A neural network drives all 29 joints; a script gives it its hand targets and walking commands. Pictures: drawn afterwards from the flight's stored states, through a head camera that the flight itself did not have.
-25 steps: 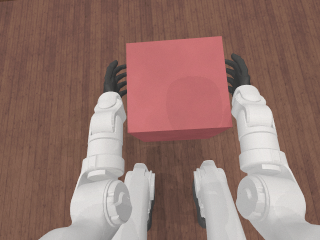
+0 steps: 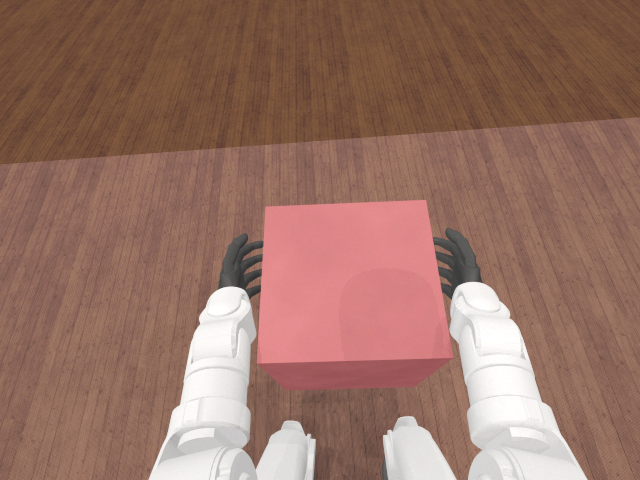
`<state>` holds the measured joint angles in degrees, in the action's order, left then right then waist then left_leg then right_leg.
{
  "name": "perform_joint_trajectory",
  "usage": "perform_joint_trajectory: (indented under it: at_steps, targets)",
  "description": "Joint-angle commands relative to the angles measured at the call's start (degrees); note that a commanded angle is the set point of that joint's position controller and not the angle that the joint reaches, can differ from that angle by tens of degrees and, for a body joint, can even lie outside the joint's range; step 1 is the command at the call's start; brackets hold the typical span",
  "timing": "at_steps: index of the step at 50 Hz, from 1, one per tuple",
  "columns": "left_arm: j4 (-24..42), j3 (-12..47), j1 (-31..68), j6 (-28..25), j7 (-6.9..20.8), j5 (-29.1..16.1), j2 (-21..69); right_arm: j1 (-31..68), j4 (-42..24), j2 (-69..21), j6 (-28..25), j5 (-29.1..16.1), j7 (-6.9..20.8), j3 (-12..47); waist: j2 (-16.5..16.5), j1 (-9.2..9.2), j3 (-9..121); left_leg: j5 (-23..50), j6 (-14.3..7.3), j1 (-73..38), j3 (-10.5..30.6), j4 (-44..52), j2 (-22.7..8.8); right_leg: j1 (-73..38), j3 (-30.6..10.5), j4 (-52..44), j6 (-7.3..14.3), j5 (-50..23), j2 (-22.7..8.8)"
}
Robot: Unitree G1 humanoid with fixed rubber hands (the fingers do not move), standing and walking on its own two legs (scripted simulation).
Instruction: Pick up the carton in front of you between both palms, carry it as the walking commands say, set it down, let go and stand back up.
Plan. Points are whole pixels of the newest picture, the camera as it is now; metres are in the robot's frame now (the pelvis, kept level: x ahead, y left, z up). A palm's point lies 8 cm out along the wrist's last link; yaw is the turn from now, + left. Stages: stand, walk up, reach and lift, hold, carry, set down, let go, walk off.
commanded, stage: reach and lift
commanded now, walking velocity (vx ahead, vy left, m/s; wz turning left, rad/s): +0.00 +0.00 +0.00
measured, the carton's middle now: (347, 306) +0.38 +0.00 -0.10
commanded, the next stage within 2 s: hold in 1.56 s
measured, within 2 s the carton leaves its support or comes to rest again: neither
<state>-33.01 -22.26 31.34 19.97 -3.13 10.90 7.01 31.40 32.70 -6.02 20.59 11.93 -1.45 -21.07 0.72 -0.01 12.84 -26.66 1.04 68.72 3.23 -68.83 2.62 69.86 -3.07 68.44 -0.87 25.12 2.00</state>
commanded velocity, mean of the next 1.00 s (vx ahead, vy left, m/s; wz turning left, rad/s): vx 0.00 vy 0.00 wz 0.00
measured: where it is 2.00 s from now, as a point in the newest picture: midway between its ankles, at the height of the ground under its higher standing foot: outside the picture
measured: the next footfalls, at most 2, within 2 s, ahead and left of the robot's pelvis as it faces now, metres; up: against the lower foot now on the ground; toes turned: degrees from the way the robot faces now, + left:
none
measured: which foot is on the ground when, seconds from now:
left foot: down 0.00-1.00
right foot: down 0.00-1.00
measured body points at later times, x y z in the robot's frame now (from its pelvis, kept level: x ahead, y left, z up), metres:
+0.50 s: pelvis +0.03 +0.00 +0.10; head +0.02 +0.00 +0.55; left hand +0.35 +0.15 +0.11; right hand +0.34 -0.15 +0.11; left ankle +0.05 +0.13 -0.63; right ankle +0.06 -0.12 -0.63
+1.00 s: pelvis +0.03 +0.00 +0.11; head +0.01 +0.00 +0.56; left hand +0.34 +0.15 +0.13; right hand +0.34 -0.15 +0.13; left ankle +0.05 +0.13 -0.63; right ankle +0.06 -0.12 -0.63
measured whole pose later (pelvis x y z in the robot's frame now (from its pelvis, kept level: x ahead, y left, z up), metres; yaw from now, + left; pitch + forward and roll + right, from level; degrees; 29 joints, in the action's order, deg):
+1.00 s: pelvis +0.03 +0.00 +0.11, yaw +0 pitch -4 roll +0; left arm -21.4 -18.7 19.7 34.5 0.8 17.5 10.0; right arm 19.3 20.4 -9.9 35.2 17.5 1.4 -18.0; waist 0.3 -0.2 -2.3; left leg -12.8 0.3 8.8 3.9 -26.1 1.2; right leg 9.9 -3.6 25.9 -0.5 11.5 1.0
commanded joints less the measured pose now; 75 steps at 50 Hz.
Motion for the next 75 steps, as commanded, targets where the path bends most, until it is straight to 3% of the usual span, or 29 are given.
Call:
perform_joint_trajectory:
  at_steps: [1,12,22,29,33,40,62,75]
  targets:
    - [-2.22,34.28,29.40,-0.15,14.42,-7.55,60.58,28.73,1.50,-60.61,-0.48,-7.88,13.13,33.86,-0.95,-0.26,32.08,14.44,-0.76,-21.68,-0.25,12.81,6.00,-29.17,-0.23,-12.17,0.59,-15.42,6.06]
    - [1.10,36.77,19.75,2.61,15.03,-7.20,60.79,19.56,-2.28,-60.30,2.05,-7.86,13.82,36.86,-0.90,-0.29,21.25,20.88,-1.08,-39.47,1.65,27.27,4.38,-45.87,-1.78,-26.32,0.99,-21.32,4.71]
    - [7.70,39.98,13.86,9.23,16.00,-8.38,59.77,13.94,-8.79,-58.91,8.68,-8.83,14.62,38.47,-0.46,-0.45,9.32,24.82,-1.01,-54.73,2.36,40.11,2.85,-59.62,-1.44,-38.82,1.18,-24.55,3.27]
    - [7.06,35.44,12.62,13.51,16.65,-6.04,57.13,12.23,-8.27,-56.39,12.95,-6.70,15.00,33.88,-0.23,-0.64,-2.24,17.55,-1.26,-57.85,1.35,46.66,2.32,-62.44,-0.85,-45.25,1.51,-17.39,2.96]
    - [5.72,32.58,16.74,13.31,17.27,-4.67,57.00,16.70,-7.00,-56.33,12.90,-5.52,15.87,31.70,0.01,-0.24,-4.60,11.71,-1.73,-56.88,0.90,47.37,1.95,-62.08,-0.41,-45.53,1.54,-11.94,2.75]
    - [8.01,34.47,21.24,12.75,17.78,-5.64,58.42,21.43,-9.40,-58.42,12.45,-6.78,16.39,34.28,-0.69,-0.10,0.81,13.25,-1.84,-58.96,0.82,46.73,1.95,-64.48,-0.55,-45.07,1.23,-12.89,2.67]
    - [16.68,37.82,9.36,15.69,16.81,-7.47,55.41,9.15,-17.80,-55.99,15.33,-8.55,15.08,37.09,-0.66,-0.16,1.82,28.84,-0.81,-65.75,0.99,49.02,2.78,-70.30,-1.19,-48.09,0.35,-28.11,3.30]
    - [19.82,38.97,8.47,17.68,16.36,-8.31,54.96,8.65,-20.90,-54.62,17.03,-9.30,14.94,38.22,-0.34,-0.09,-0.19,27.95,-0.68,-66.70,1.22,49.98,2.66,-70.44,-1.21,-48.80,0.50,-26.39,3.61]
